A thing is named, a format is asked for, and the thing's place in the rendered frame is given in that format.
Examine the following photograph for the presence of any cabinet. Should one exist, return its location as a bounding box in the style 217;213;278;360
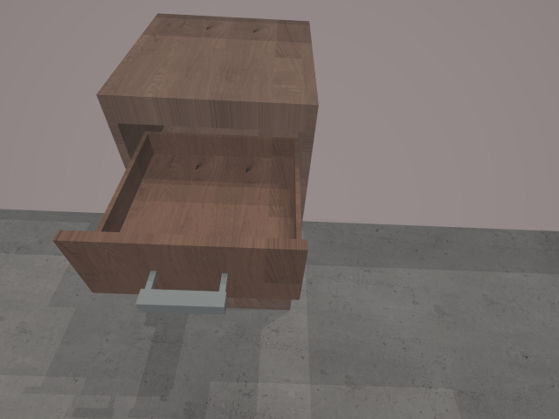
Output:
96;13;319;310

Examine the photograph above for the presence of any handle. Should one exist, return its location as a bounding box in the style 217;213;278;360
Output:
135;271;228;315

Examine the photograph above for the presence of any drawer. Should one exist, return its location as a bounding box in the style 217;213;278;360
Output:
52;131;308;300

